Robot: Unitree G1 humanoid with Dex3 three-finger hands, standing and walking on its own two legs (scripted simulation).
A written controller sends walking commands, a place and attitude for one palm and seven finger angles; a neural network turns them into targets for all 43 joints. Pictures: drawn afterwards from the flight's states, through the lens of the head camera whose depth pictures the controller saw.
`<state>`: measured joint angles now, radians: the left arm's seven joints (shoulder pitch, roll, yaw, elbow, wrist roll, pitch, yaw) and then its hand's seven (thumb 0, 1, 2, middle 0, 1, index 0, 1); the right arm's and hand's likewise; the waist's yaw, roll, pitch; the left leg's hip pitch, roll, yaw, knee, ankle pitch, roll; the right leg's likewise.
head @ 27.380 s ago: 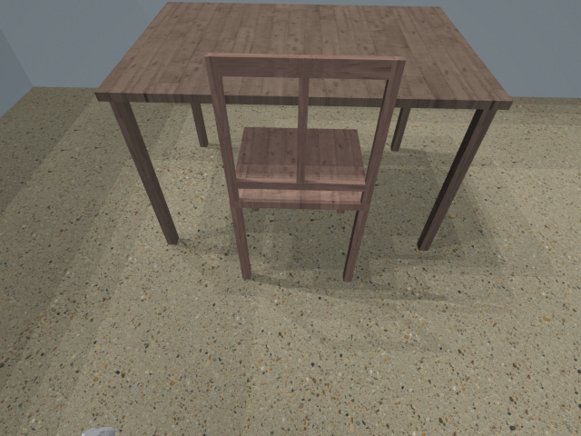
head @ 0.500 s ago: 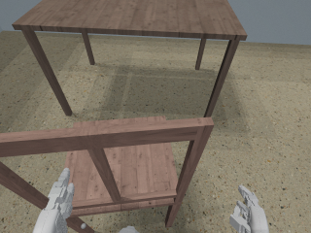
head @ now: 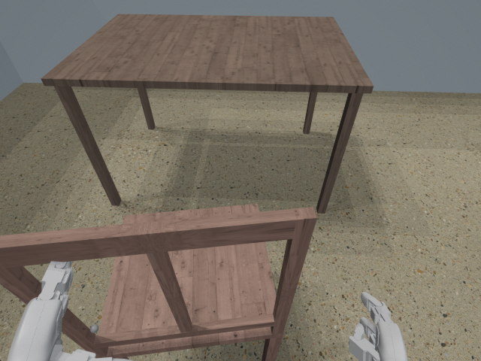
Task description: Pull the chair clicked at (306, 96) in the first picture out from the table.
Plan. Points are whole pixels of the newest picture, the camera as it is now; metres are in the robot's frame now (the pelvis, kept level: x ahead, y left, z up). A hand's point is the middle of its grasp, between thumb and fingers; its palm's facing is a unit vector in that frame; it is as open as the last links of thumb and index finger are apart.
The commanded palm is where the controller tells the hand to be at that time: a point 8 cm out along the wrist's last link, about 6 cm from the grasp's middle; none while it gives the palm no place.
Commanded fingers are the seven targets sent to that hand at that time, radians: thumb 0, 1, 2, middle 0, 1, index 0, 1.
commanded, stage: draw the hand back to the body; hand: left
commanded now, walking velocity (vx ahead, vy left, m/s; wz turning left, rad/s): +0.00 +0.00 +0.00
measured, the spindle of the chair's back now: (174, 296) +0.24 +0.15 -0.04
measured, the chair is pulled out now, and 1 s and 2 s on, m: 0.62 0.62 0.61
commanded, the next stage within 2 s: step back with the hand held close in 0.88 s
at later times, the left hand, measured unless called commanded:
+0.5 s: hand (77, 320) +0.15 +0.23 +0.09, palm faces +0.27 -0.83 -0.49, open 8.4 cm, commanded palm +0.14 +0.28 +0.21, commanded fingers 0.00 0.90 0.90 -0.20 -0.30 -0.20 -0.30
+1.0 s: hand (80, 319) +0.15 +0.23 +0.09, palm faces +0.31 -0.81 -0.50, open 6.7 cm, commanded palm +0.14 +0.27 +0.21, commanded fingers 0.00 0.90 0.90 -0.20 -0.30 -0.20 -0.30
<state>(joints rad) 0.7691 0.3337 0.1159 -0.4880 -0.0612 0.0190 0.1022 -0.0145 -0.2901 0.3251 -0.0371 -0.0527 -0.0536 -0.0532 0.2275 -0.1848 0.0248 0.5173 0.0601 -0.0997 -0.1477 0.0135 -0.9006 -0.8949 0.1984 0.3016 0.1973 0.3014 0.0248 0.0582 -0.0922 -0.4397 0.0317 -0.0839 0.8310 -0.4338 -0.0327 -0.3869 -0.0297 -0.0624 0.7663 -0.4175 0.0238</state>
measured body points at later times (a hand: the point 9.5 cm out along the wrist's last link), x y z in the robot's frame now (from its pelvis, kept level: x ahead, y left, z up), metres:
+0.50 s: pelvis +0.01 -0.02 +0.03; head +0.00 -0.05 +0.47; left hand +0.13 +0.27 +0.12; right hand +0.22 -0.22 -0.05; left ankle +0.00 +0.14 -0.71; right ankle -0.01 -0.14 -0.71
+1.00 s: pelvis +0.01 -0.04 +0.02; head +0.00 -0.06 +0.47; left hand +0.13 +0.27 +0.12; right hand +0.22 -0.24 -0.06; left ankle +0.00 +0.14 -0.71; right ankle -0.01 -0.14 -0.71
